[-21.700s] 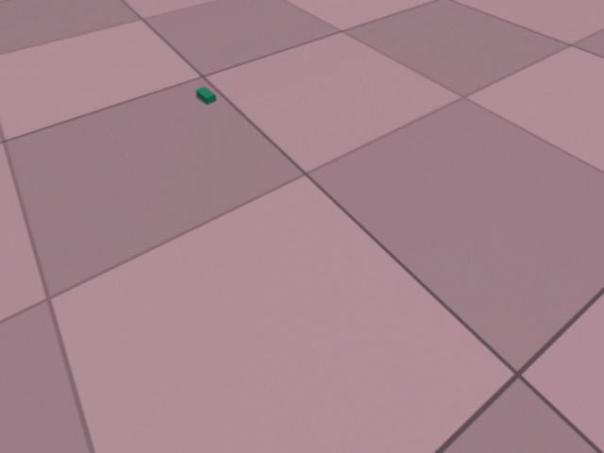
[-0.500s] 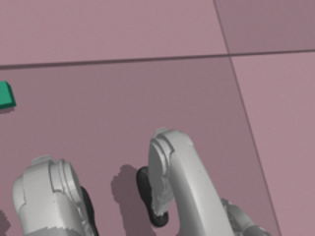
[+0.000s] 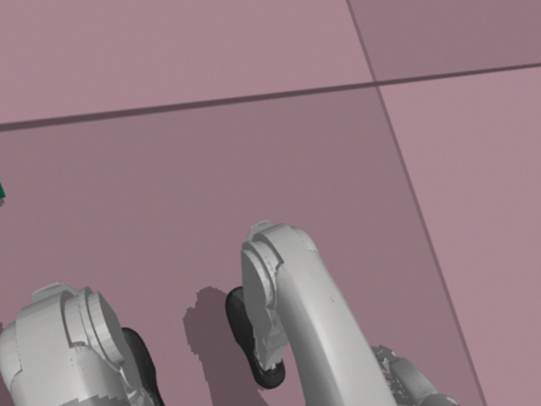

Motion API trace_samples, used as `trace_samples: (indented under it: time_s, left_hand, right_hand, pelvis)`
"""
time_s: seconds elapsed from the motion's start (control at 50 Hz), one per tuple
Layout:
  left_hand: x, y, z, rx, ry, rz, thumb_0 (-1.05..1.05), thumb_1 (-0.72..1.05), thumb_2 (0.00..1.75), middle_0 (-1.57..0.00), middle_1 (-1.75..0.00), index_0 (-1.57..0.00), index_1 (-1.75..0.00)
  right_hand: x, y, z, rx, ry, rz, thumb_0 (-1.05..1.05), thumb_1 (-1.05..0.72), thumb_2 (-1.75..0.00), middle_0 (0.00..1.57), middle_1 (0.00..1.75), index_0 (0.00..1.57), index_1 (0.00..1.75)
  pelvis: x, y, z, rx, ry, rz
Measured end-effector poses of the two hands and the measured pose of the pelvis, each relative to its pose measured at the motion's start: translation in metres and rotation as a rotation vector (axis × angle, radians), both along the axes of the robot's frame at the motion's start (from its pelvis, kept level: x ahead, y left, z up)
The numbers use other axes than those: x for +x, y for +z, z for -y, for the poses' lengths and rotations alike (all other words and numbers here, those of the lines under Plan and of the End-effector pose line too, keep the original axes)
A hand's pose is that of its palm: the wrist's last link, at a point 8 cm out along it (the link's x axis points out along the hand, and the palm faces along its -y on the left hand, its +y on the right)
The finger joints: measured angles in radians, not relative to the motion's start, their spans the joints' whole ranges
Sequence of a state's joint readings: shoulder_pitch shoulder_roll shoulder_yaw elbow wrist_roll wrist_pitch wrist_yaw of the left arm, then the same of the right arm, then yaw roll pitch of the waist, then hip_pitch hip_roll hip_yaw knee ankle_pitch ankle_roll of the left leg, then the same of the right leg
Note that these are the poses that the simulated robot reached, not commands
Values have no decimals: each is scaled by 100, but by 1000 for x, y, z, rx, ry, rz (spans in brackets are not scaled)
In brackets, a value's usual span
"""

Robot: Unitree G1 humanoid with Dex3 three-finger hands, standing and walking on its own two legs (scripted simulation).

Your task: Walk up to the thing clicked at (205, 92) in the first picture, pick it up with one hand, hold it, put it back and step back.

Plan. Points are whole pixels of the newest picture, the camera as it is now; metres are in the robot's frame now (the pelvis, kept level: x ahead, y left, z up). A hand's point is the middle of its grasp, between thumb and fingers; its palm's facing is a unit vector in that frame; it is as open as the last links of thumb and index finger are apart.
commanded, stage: approach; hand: left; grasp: from above
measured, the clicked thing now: out of the picture +0.48 +0.37 -0.30
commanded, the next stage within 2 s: rest palm in 0.16 s
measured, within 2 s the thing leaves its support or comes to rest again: neither
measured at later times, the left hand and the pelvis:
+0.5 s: hand out of the picture +0.45 +0.36 -0.22, palm faces -0.48 -0.15 -0.86, open 14.2 cm; pelvis +0.00 +0.00 -0.01, yaw -1 degrees
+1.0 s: hand out of the picture +0.46 +0.35 -0.25, palm faces -0.47 -0.14 -0.87, open 14.1 cm; pelvis +0.00 +0.00 -0.02, yaw -2 degrees
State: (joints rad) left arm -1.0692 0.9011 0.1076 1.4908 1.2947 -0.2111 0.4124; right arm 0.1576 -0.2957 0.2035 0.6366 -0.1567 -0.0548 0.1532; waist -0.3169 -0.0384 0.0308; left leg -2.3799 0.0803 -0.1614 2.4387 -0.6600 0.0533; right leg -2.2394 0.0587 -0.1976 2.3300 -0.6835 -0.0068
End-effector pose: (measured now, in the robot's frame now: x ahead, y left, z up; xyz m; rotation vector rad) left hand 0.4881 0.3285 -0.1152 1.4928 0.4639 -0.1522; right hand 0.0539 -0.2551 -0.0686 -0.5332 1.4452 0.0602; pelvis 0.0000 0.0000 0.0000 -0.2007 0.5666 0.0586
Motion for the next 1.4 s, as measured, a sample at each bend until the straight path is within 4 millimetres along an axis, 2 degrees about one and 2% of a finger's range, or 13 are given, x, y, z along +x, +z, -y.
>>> trace_samples:
  time_s: [0.12, 0.2, 0.28, 0.4, 0.58, 0.76, 0.92, 1.02, 1.4]
  left_hand:
    - [-10, 11, -24, 51, 108, -53, 1, -53, 99, -11, -97, -10, -98]
    - [-23, 3, -40, 53, 153, -158, 0, -52, 97, -10, -99, -10, -99]
    - [-30, -13, -48, 9, 127, -205, 0, -50, 96, -11, -101, -11, -100]
    - [-27, -31, -43, -54, 21, -146, 0, -51, 96, -11, -100, -11, -100]
    - [-25, -55, -31, -65, -31, -85, 0, -55, 101, -10, -95, -8, -97]
    - [-17, -59, -27, -13, 30, -40, 0, -53, 99, -9, -95, -8, -96]
    - [-14, -68, -25, 4, 99, -93, 0, -50, 96, -9, -98, -9, -98]
    - [-16, -75, -25, -16, 108, -126, 0, -49, 95, -9, -99, -9, -98]
    - [-22, -87, -31, -45, 41, -90, 0, -51, 96, -10, -97, -9, -98]
  right_hand:
    - [-5, -8, 2, 24, -13, 10, 0, -90, -89, 20, 30, 20, 30]
    - [-4, -12, 3, 20, -2, 0, 0, -90, -89, 20, 30, 20, 30]
    - [-2, -11, 4, -4, 33, -34, 0, -90, -89, 20, 30, 20, 30]
    - [6, -2, 6, -58, 80, -80, 0, -90, -89, 20, 30, 20, 30]
    - [21, 8, 0, -82, 123, -54, 0, -90, -89, 20, 30, 20, 30]
    - [14, 4, -7, -38, 141, -12, 0, -90, -89, 20, 30, 20, 30]
    - [-3, 0, -10, 3, 122, -24, 0, -90, -89, 20, 30, 20, 30]
    - [-7, 1, -11, 6, 117, -49, 0, -90, -89, 20, 30, 20, 30]
    - [23, 13, -6, -45, 221, -41, 0, -90, -90, 20, 30, 20, 30]
  pelvis:
    - [-3, -2, 2, 14, -1, 5]
    - [-4, -4, 2, 19, 3, 14]
    - [-4, -5, 2, 15, 8, 27]
    - [0, -7, 0, -7, 6, 37]
    - [3, -8, -6, -35, -2, 41]
    - [1, -15, -5, -33, -12, 51]
    - [0, -18, -4, -30, -22, 56]
    - [2, -16, -3, -30, -26, 57]
    - [3, -14, -6, -59, -31, 80]
